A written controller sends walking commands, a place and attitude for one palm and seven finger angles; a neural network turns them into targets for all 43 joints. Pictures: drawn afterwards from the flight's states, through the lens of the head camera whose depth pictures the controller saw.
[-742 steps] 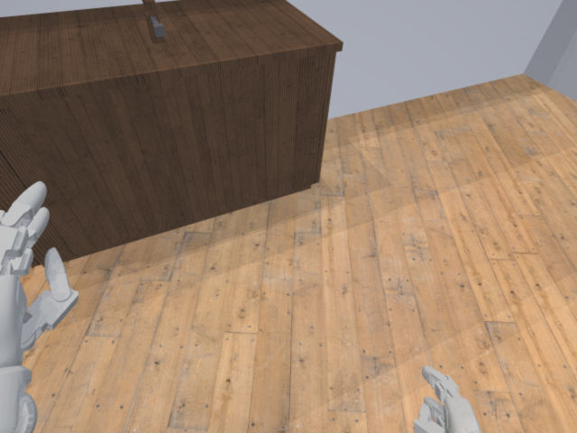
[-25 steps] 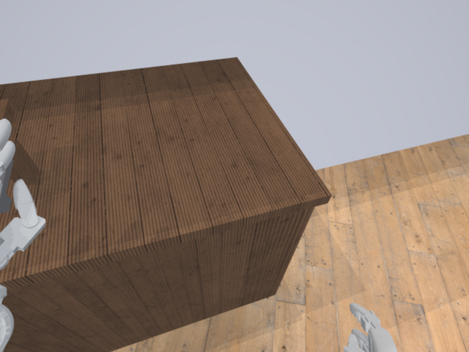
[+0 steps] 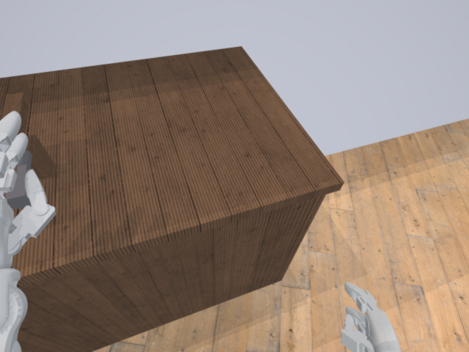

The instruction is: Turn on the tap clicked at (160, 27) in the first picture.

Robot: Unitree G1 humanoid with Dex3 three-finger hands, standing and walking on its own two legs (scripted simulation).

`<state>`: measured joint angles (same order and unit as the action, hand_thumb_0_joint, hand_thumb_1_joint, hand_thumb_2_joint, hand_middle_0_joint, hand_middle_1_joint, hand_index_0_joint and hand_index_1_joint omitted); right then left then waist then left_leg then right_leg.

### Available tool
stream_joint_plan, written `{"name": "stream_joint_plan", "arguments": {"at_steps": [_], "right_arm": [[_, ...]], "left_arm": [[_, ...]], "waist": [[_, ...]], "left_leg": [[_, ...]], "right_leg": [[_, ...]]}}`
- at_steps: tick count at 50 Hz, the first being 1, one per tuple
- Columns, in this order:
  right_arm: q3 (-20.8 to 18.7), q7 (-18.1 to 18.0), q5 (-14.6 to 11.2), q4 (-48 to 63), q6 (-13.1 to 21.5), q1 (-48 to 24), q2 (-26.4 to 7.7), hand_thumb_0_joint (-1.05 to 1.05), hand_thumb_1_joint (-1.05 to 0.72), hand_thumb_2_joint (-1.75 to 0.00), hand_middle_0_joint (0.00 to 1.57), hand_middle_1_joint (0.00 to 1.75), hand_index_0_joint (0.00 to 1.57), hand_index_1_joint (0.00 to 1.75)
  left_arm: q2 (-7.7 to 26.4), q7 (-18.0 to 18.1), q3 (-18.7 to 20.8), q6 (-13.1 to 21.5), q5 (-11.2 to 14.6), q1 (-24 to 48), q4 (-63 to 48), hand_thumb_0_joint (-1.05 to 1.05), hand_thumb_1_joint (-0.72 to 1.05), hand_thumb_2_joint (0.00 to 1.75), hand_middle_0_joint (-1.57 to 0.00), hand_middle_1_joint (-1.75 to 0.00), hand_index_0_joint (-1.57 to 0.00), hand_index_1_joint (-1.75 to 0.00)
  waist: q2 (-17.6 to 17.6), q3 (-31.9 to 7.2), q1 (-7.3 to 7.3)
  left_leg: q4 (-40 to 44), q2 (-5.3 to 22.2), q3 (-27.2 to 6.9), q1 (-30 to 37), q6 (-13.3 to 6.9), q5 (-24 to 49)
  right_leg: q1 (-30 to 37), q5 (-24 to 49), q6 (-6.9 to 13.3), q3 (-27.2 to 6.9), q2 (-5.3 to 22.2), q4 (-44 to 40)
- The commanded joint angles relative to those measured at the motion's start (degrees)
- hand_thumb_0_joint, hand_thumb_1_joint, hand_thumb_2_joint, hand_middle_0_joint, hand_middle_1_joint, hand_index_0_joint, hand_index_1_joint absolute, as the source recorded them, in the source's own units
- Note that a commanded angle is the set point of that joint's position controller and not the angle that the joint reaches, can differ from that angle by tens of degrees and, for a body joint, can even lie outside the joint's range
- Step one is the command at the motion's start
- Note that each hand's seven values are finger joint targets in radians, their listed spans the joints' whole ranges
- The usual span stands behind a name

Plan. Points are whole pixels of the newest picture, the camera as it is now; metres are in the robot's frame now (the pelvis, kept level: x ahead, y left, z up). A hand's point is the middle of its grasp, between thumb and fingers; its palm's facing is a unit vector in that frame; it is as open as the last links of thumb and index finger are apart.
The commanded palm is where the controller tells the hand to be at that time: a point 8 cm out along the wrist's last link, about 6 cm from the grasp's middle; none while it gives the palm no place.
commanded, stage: come to a stop and stand still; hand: left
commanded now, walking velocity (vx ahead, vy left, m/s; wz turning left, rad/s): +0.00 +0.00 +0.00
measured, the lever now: (20, 196) +0.30 +0.39 +0.07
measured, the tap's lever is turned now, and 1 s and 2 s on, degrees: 0 0 0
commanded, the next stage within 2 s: look again from close up in 0.46 s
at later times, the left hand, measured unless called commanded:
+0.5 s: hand (10, 241) +0.20 +0.29 +0.16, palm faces +0.45 -0.83 -0.34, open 7.4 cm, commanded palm +0.14 +0.31 +0.18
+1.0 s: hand (52, 210) +0.24 +0.26 +0.16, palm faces +0.41 -0.83 -0.37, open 7.4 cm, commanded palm +0.18 +0.29 +0.18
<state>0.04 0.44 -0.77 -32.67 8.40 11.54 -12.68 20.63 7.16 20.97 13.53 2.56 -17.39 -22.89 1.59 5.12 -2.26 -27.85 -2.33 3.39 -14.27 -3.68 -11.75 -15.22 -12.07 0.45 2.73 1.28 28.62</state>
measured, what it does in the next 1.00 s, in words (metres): stands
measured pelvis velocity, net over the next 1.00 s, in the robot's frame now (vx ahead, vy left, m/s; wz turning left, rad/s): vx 0.03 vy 0.00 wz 0.05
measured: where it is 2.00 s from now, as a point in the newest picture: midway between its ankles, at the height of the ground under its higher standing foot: outside the picture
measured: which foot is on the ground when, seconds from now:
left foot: down 0.00-1.00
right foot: down 0.00-1.00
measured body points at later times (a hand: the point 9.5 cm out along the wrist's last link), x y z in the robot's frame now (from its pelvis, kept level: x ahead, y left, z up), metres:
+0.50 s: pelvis -0.01 +0.03 +0.00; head -0.01 +0.05 +0.45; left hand +0.17 +0.33 +0.18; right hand +0.17 -0.18 -0.06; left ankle +0.04 +0.08 -0.74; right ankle +0.04 -0.12 -0.73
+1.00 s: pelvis +0.03 +0.00 +0.01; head +0.05 +0.02 +0.46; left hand +0.21 +0.30 +0.18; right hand +0.23 -0.21 -0.06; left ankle +0.04 +0.08 -0.74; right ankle +0.05 -0.12 -0.74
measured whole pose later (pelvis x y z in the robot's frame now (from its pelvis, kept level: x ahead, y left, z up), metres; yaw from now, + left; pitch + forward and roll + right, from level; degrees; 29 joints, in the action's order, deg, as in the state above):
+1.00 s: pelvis +0.03 +0.00 +0.01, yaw +3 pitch -1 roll -1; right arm 1.3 -1.2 -0.8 -33.3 6.6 11.2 -11.1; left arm 20.6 5.4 19.7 12.3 2.0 -24.3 -25.7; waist 1.0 2.9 -1.6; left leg -25.0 -2.4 1.1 -11.2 -3.3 -12.7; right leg -9.5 -11.2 0.2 0.4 -1.3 21.8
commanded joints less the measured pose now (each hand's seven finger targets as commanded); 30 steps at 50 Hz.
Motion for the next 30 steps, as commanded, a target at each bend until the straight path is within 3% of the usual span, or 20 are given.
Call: {"name": "stream_joint_plan", "arguments": {"at_steps": [1, 2, 3, 4, 7, 12, 13, 17, 18, 23, 24, 27, 30], "right_arm": [[-2.22, -0.84, 0.06, 10.06, 2.92, -5.20, -6.42, 0.00, -0.90, -0.90, 0.20, 0.30, 0.20, 0.30], [-2.29, -1.10, 0.11, 10.11, 2.99, -5.01, -6.37, 0.00, -0.90, -0.90, 0.20, 0.30, 0.20, 0.30], [-2.19, -1.37, 0.16, 10.16, 2.98, -5.25, -6.52, 0.00, -0.90, -0.90, 0.20, 0.30, 0.20, 0.30], [-2.25, -1.61, 0.39, 9.84, 3.03, -4.88, -6.28, 0.00, -0.90, -0.90, 0.20, 0.30, 0.20, 0.30], [-2.41, -1.28, 0.10, 9.38, 3.72, -3.87, -6.29, 0.00, -0.90, -0.90, 0.20, 0.30, 0.20, 0.30], [-2.27, -0.56, -0.04, 7.83, 4.56, -3.08, -6.58, 0.00, -0.90, -0.90, 0.20, 0.30, 0.20, 0.30], [-2.03, -0.55, -0.19, 7.87, 4.61, -3.69, -6.21, 0.00, -0.90, -0.90, 0.20, 0.30, 0.20, 0.30], [-2.22, -0.60, 0.25, 7.56, 3.94, -3.56, -6.25, 0.00, -0.90, -0.90, 0.20, 0.30, 0.20, 0.30], [-2.03, -0.66, 0.24, 7.69, 3.79, -4.25, -6.10, 0.00, -0.90, -0.90, 0.20, 0.30, 0.20, 0.30], [-1.69, -1.01, 0.43, 8.26, 3.41, -4.74, -5.73, 0.00, -0.90, -0.90, 0.20, 0.30, 0.20, 0.30], [-1.54, -1.14, 0.53, 8.22, 3.46, -4.58, -5.66, 0.00, -0.90, -0.90, 0.20, 0.30, 0.20, 0.30], [-1.71, -1.37, 0.47, 8.11, 3.79, -3.89, -5.94, 0.00, -0.90, -0.90, 0.20, 0.30, 0.20, 0.30], [-1.56, -1.48, 0.40, 8.14, 3.89, -4.18, -5.86, 0.00, -0.90, -0.90, 0.20, 0.30, 0.20, 0.30]], "left_arm": [[12.76, 0.39, 7.70, 4.95, -0.41, -0.25, -15.71, 0.00, 0.90, 0.90, -0.20, -0.30, -0.20, -0.30], [13.79, 0.47, 9.34, 5.21, -0.34, 0.29, -15.42, 0.00, 0.90, 0.90, -0.20, -0.30, -0.20, -0.30], [15.87, 0.55, 11.33, 5.52, -0.33, 2.30, -17.69, 0.00, 0.90, 0.90, -0.20, -0.30, -0.20, -0.30], [14.99, 0.43, 11.06, 5.81, -0.30, 2.61, -15.59, 0.00, 0.90, 0.90, -0.20, -0.30, -0.20, -0.30], [11.77, -0.24, 8.14, 5.94, -0.68, 3.70, -13.62, 0.00, 0.90, 0.90, -0.20, -0.30, -0.20, -0.30], [6.91, -0.64, 2.20, 4.96, -1.86, 4.14, -11.05, 0.00, 0.90, 0.90, -0.20, -0.30, -0.20, -0.30], [6.79, -0.57, 1.86, 4.79, -2.02, 4.86, -11.83, 0.00, 0.90, 0.90, -0.20, -0.30, -0.20, -0.30], [7.66, -0.25, 2.54, 4.18, -2.83, 5.25, -10.19, 0.00, 0.90, 0.90, -0.20, -0.30, -0.20, -0.30], [9.28, -0.19, 4.19, 4.15, -2.82, 5.56, -11.47, 0.00, 0.90, 0.90, -0.20, -0.30, -0.20, -0.30], [9.98, -0.26, 5.49, 4.01, -2.41, 4.75, -12.54, 0.00, 0.90, 0.90, -0.20, -0.30, -0.20, -0.30], [8.32, -0.42, 4.03, 4.13, -2.34, 4.96, -12.19, 0.00, 0.90, 0.90, -0.20, -0.30, -0.20, -0.30], [7.90, -0.34, 3.52, 4.14, -2.69, 4.89, -12.05, 0.00, 0.90, 0.90, -0.20, -0.30, -0.20, -0.30], [7.23, -0.27, 2.33, 4.09, -2.71, 5.37, -12.93, 0.00, 0.90, 0.90, -0.20, -0.30, -0.20, -0.30]], "waist": [[-6.92, -7.53, -0.42], [-5.27, -8.22, -0.23], [-7.48, -9.08, -0.06], [-7.72, -9.57, 0.13], [-8.83, -8.33, 0.36], [-7.62, -6.13, 0.46], [-9.11, -6.16, 0.49], [-6.58, -5.90, 0.26], [-7.89, -6.53, 0.27], [-5.22, -6.38, 0.32], [-4.97, -6.41, 0.50], [-7.07, -6.52, 0.41], [-8.96, -7.32, 0.43]], "left_leg": [[16.22, 12.53, -15.25, -9.60, -0.10, -11.13], [15.35, 11.97, -14.42, -9.83, -0.14, -13.03], [15.26, 11.31, -13.47, -8.34, 0.39, -12.79], [15.22, 11.33, -13.76, -8.93, 0.62, -14.86], [15.69, 10.44, -12.89, -9.93, 1.02, -20.15], [17.68, 10.29, -12.95, -9.95, 1.96, -24.26], [17.80, 10.40, -12.60, -7.79, 2.18, -22.71], [17.64, 9.83, -12.36, -10.03, 2.20, -24.92], [17.69, 9.48, -12.00, -8.64, 2.49, -24.29], [15.00, 8.03, -10.89, -6.66, 2.40, -20.11], [14.40, 7.94, -10.91, -5.80, 2.26, -19.20], [15.71, 8.51, -11.90, -6.40, 2.00, -19.80], [16.02, 8.89, -12.37, -4.05, 2.97, -15.60]], "right_leg": [[9.40, -5.72, 0.33, -1.73, 0.80, 4.18], [10.46, -4.82, 0.34, -1.84, 1.09, 2.67], [10.30, -4.33, 0.25, -1.68, 0.84, 2.48], [10.96, -4.95, 0.30, -1.48, 1.17, 1.82], [11.83, -5.48, 0.70, -1.93, 0.90, 0.35], [10.56, -5.93, 0.66, -2.41, -0.24, -0.68], [9.35, -5.06, 0.41, -2.48, -0.45, -1.07], [11.54, -5.47, 0.55, -2.95, -0.90, -2.50], [11.09, -5.20, 0.49, -3.05, -1.06, -2.99], [10.43, -4.36, 0.81, -4.53, -0.46, -7.35], [9.58, -4.23, 0.78, -4.96, -0.27, -8.03], [10.50, -3.10, 0.60, -5.42, -0.69, -7.26], [10.20, -0.53, 0.54, -4.92, -0.86, -6.39]]}}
